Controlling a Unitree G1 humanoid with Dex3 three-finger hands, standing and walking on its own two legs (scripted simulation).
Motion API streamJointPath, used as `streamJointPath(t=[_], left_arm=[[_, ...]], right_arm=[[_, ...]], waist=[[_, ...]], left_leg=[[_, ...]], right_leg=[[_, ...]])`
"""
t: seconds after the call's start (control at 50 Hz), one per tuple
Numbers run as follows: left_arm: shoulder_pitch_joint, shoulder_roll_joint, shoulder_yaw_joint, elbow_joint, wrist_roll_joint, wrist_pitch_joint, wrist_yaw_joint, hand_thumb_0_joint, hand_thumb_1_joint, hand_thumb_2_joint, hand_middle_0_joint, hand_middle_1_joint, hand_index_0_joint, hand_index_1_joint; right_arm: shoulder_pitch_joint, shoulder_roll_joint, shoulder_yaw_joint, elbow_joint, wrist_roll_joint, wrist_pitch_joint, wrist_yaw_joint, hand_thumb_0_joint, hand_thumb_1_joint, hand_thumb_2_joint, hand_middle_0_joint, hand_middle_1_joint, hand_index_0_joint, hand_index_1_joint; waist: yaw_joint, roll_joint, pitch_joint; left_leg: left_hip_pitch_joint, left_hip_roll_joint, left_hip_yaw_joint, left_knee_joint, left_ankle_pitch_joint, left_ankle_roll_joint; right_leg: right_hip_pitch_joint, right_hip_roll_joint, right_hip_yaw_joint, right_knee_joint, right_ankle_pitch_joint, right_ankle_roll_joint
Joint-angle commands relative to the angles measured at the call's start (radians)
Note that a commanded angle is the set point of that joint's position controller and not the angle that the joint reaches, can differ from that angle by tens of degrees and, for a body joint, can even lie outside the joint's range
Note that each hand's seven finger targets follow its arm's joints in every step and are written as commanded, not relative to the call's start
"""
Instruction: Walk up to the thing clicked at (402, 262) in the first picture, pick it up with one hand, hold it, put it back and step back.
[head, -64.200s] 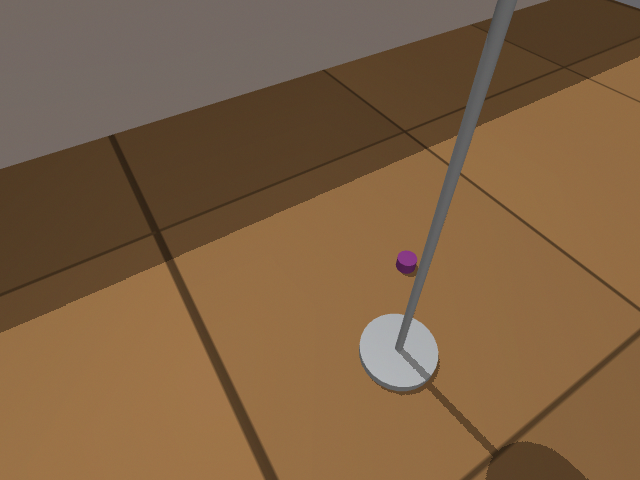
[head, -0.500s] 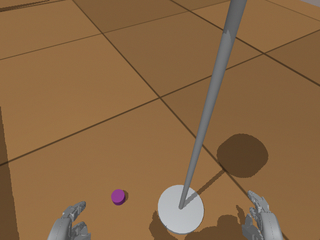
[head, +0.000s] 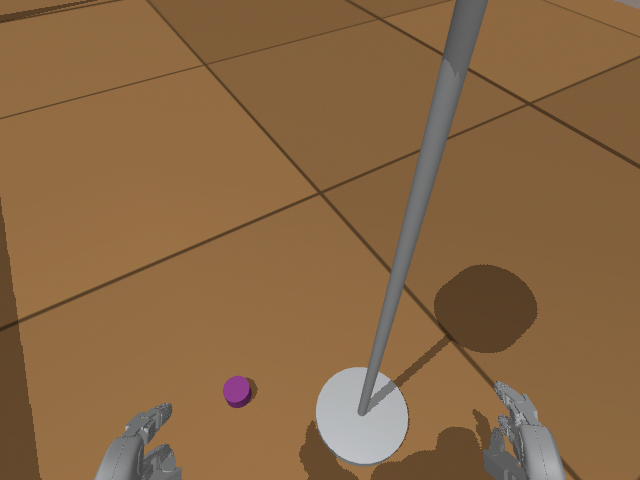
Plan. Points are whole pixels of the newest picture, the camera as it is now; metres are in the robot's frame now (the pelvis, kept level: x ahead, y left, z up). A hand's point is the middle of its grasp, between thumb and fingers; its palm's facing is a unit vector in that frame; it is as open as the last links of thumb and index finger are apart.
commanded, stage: home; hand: left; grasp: from above
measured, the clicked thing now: (237, 391) +0.48 +0.24 -0.69
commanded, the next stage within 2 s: stand in 0.60 s
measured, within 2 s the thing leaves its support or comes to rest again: neither
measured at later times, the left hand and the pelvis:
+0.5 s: hand (182, 472) +0.17 +0.17 -0.05, palm faces +0.04 -0.98 -0.19, open 7.4 cm; pelvis +0.01 +0.00 +0.00, yaw +0 degrees
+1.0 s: hand out of the picture +0.11 +0.23 -0.10, palm faces +0.01 -0.94 -0.33, open 7.4 cm; pelvis +0.00 +0.00 +0.03, yaw -1 degrees
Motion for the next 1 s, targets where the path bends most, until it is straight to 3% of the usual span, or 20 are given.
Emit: streamJointPath(t=[0.0, 0.04, 0.22, 0.26, 0.28, 0.3, 0.38, 0.56, 0.64, 0.66, 0.68, 0.7, 0.72, 0.74, 0.78, 0.82, 0.84, 0.88, 0.96, 0.98], left_arm=[[-0.022, 0.106, 0.064, -0.207, 0.005, -0.053, 0.01, 0.0, 0.9, 0.9, -0.2, -0.3, -0.2, -0.3], [-0.01, 0.103, 0.062, -0.162, 0.006, -0.049, 0.011, 0.0, 0.9, 0.9, -0.2, -0.3, -0.2, -0.3], [-0.034, 0.108, 0.062, -0.204, 0.005, -0.055, 0.01, 0.0, 0.9, 0.9, -0.2, -0.3, -0.2, -0.3], [-0.004, 0.101, 0.063, -0.16, 0.006, -0.048, 0.008, 0.0, 0.9, 0.9, -0.2, -0.3, -0.2, -0.3], [-0.037, 0.115, 0.067, -0.212, 0.005, -0.054, 0.01, 0.0, 0.9, 0.9, -0.2, -0.301, -0.2, -0.3], [-0.008, 0.102, 0.067, -0.151, 0.009, -0.048, 0.01, 0.0, 0.9, 0.9, -0.2, -0.3, -0.2, -0.3], [-0.034, 0.108, 0.064, -0.217, 0.005, -0.053, 0.011, 0.0, 0.9, 0.9, -0.2, -0.3, -0.2, -0.3], [0.0, 0.103, 0.068, -0.158, 0.006, -0.057, 0.012, 0.0, 0.9, 0.9, -0.2, -0.3, -0.2, -0.3], [-0.019, 0.103, 0.06, -0.197, 0.005, -0.065, 0.012, 0.0, 0.9, 0.9, -0.2, -0.301, -0.2, -0.3], [-0.003, 0.102, 0.066, -0.16, 0.003, -0.06, 0.012, 0.0, 0.9, 0.9, -0.2, -0.3, -0.2, -0.3], [-0.306, 0.187, 0.057, 0.191, 0.121, -0.263, 0.05, 0.0, 0.9, 0.9, -0.2, -0.301, -0.2, -0.3], [-0.203, 0.192, 0.079, 0.334, 0.124, -0.326, 0.046, 0.0, 0.9, 0.9, -0.2, -0.3, -0.2, -0.301], [-0.202, 0.206, 0.078, 0.376, 0.129, -0.359, 0.041, 0.0, 0.9, 0.9, -0.2, -0.3, -0.2, -0.301], [-0.224, 0.204, 0.07, 0.41, 0.127, -0.377, 0.036, 0.0, 0.9, 0.9, -0.2, -0.3, -0.2, -0.301], [-0.253, 0.208, 0.064, 0.491, 0.115, -0.403, 0.03, 0.0, 0.9, 0.9, -0.2, -0.3, -0.2, -0.301], [-0.263, 0.201, 0.069, 0.573, 0.102, -0.411, 0.029, 0.0, 0.9, 0.9, -0.2, -0.3, -0.2, -0.301], [-0.267, 0.197, 0.066, 0.615, 0.099, -0.417, 0.031, 0.0, 0.9, 0.9, -0.2, -0.3, -0.2, -0.301], [-0.309, 0.204, 0.066, 0.684, 0.099, -0.43, 0.033, 0.0, 0.9, 0.9, -0.2, -0.3, -0.2, -0.301], [-0.322, 0.206, 0.064, 0.802, 0.102, -0.453, 0.034, 0.0, 0.9, 0.9, -0.2, -0.3, -0.2, -0.301], [-0.327, 0.207, 0.062, 0.827, 0.098, -0.453, 0.034, 0.0, 0.9, 0.9, -0.2, -0.3, -0.2, -0.301]], right_arm=[[-0.066, -0.124, -0.054, -0.161, 0.002, -0.062, -0.013, 0.0, -0.901, -0.899, 0.2, 0.299, 0.2, 0.299], [-0.064, -0.13, -0.056, -0.154, 0.002, -0.06, -0.015, 0.0, -0.901, -0.899, 0.2, 0.299, 0.2, 0.299], [-0.065, -0.127, -0.056, -0.158, 0.003, -0.061, -0.012, 0.0, -0.901, -0.899, 0.2, 0.299, 0.2, 0.299], [-0.056, -0.132, -0.061, -0.148, 0.002, -0.058, -0.013, 0.0, -0.901, -0.899, 0.199, 0.299, 0.2, 0.299], [-0.07, -0.125, -0.056, -0.161, 0.002, -0.059, -0.012, 0.0, -0.901, -0.899, 0.199, 0.299, 0.199, 0.299], [-0.06, -0.127, -0.059, -0.147, 0.001, -0.058, -0.014, 0.0, -0.901, -0.899, 0.2, 0.299, 0.2, 0.299], [-0.066, -0.121, -0.056, -0.164, 0.004, -0.059, -0.013, 0.0, -0.901, -0.899, 0.2, 0.299, 0.2, 0.299], [-0.06, -0.129, -0.062, -0.158, 0.003, -0.056, -0.013, 0.0, -0.901, -0.899, 0.2, 0.299, 0.2, 0.299], [-0.065, -0.125, -0.06, -0.166, 0.003, -0.054, -0.011, 0.0, -0.901, -0.899, 0.199, 0.299, 0.199, 0.299], [-0.059, -0.129, -0.062, -0.162, 0.004, -0.054, -0.012, 0.0, -0.901, -0.899, 0.2, 0.299, 0.2, 0.299], [-0.127, -0.229, -0.092, 0.083, -0.128, 0.054, 0.048, 0.0, -0.902, -0.899, 0.199, 0.299, 0.199, 0.299], [-0.13, -0.23, -0.111, 0.092, -0.121, 0.093, 0.075, 0.0, -0.9, -0.9, 0.2, 0.3, 0.2, 0.3], [-0.113, -0.232, -0.11, 0.087, -0.122, 0.109, 0.089, 0.0, -0.9, -0.9, 0.2, 0.3, 0.2, 0.3], [-0.093, -0.231, -0.103, 0.089, -0.124, 0.12, 0.104, 0.0, -0.9, -0.9, 0.2, 0.3, 0.2, 0.3], [-0.103, -0.205, -0.104, 0.131, -0.073, 0.128, 0.134, 0.0, -0.9, -0.9, 0.2, 0.3, 0.2, 0.3], [-0.144, -0.21, -0.113, 0.153, -0.058, 0.137, 0.145, 0.0, -0.9, -0.9, 0.2, 0.3, 0.2, 0.3], [-0.158, -0.203, -0.117, 0.17, -0.053, 0.143, 0.148, 0.0, -0.9, -0.9, 0.2, 0.3, 0.2, 0.3], [-0.155, -0.199, -0.117, 0.207, -0.057, 0.157, 0.153, 0.0, -0.9, -0.9, 0.2, 0.3, 0.2, 0.3], [-0.154, -0.202, -0.12, 0.27, -0.059, 0.171, 0.156, 0.0, -0.9, -0.9, 0.2, 0.3, 0.2, 0.3], [-0.153, -0.205, -0.12, 0.284, -0.061, 0.176, 0.153, 0.0, -0.9, -0.9, 0.2, 0.3, 0.2, 0.3]], waist=[[-0.004, 0.016, -0.101], [-0.008, -0.022, -0.079], [-0.004, -0.003, -0.089], [-0.013, 0.001, -0.093], [-0.003, 0.004, -0.09], [-0.011, -0.021, -0.079], [-0.007, -0.003, -0.091], [-0.011, -0.01, -0.084], [-0.007, -0.006, -0.092], [-0.012, -0.016, -0.081], [0.071, -0.068, 0.139], [0.065, -0.086, 0.043], [0.052, -0.09, 0.015], [0.036, -0.037, 0.016], [0.05, -0.023, -0.015], [0.066, -0.069, -0.032], [0.071, -0.075, -0.026], [0.061, -0.084, 0.01], [0.052, -0.059, 0.056], [0.051, -0.05, 0.091]], left_leg=[[0.108, -0.006, -0.013, -0.179, 0.247, 0.0], [0.098, -0.007, -0.006, -0.174, 0.235, 0.006], [0.108, -0.01, 0.004, -0.166, 0.251, 0.006], [0.113, -0.009, -0.001, -0.17, 0.249, 0.005], [0.105, -0.01, 0.001, -0.168, 0.253, 0.005], [0.098, -0.011, 0.002, -0.164, 0.233, 0.008], [0.101, -0.015, 0.008, -0.159, 0.248, 0.009], [0.108, -0.007, -0.006, -0.17, 0.246, 0.005], [0.104, -0.009, -0.002, -0.165, 0.259, 0.006], [0.104, -0.01, 0.0, -0.165, 0.241, 0.007], [0.139, 0.039, -0.032, -0.256, 0.439, 0.047], [0.226, 0.033, -0.014, -0.252, 0.485, 0.057], [0.281, 0.035, -0.007, -0.252, 0.525, 0.059], [0.275, 0.038, -0.038, -0.275, 0.487, 0.063], [0.336, 0.032, -0.035, -0.329, 0.44, 0.067], [0.378, 0.031, -0.023, -0.331, 0.462, 0.054], [0.379, 0.028, -0.023, -0.338, 0.453, 0.049], [0.381, 0.024, -0.024, -0.375, 0.337, 0.048], [0.436, 0.035, -0.036, -0.441, 0.373, 0.046], [0.44, 0.04, -0.036, -0.472, 0.336, 0.044]], right_leg=[[0.061, 0.029, -0.014, -0.13, 0.199, -0.02], [0.057, 0.029, -0.013, -0.141, 0.191, -0.017], [0.068, 0.024, -0.005, -0.145, 0.214, -0.017], [0.063, 0.026, -0.006, -0.141, 0.206, -0.019], [0.064, 0.024, -0.008, -0.146, 0.214, -0.017], [0.06, 0.025, -0.007, -0.149, 0.198, -0.015], [0.068, 0.021, -0.002, -0.152, 0.218, -0.015], [0.059, 0.03, -0.011, -0.139, 0.203, -0.018], [0.062, 0.028, -0.009, -0.138, 0.217, -0.018], [0.056, 0.028, -0.008, -0.143, 0.203, -0.016], [0.206, -0.052, 0.088, -0.179, 0.252, -0.072], [0.242, -0.058, 0.121, -0.195, 0.285, -0.101], [0.242, -0.062, 0.128, -0.182, 0.338, -0.108], [0.244, -0.056, 0.129, -0.195, 0.343, -0.092], [0.314, -0.073, 0.127, -0.202, 0.348, -0.075], [0.325, -0.076, 0.127, -0.233, 0.377, -0.068], [0.345, -0.083, 0.129, -0.263, 0.384, -0.065], [0.346, -0.097, 0.149, -0.311, 0.311, -0.061], [0.365, -0.097, 0.14, -0.37, 0.344, -0.053], [0.35, -0.097, 0.143, -0.391, 0.312, -0.05]])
